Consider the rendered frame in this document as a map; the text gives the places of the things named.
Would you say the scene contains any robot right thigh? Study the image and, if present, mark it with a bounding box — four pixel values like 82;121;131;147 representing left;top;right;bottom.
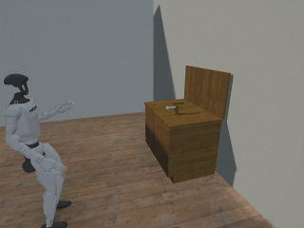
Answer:
22;158;57;198

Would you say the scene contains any left robot foot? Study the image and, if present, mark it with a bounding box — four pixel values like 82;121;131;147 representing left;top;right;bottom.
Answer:
56;200;71;209

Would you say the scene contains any robot right forearm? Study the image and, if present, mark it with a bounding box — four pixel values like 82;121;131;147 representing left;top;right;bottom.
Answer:
6;137;45;164

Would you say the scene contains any robot right hand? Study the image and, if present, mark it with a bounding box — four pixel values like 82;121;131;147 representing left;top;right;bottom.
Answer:
39;158;67;177

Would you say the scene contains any robot left hand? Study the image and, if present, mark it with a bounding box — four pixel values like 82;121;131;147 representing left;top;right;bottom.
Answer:
54;102;76;114

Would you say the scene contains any robot left forearm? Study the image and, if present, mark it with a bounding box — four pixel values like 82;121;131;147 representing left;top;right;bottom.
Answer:
38;109;57;121

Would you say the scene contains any right robot upper arm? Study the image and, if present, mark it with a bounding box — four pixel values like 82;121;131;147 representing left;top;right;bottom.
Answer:
4;104;22;143

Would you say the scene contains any counter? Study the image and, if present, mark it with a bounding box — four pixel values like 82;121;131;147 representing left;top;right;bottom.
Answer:
144;66;231;183

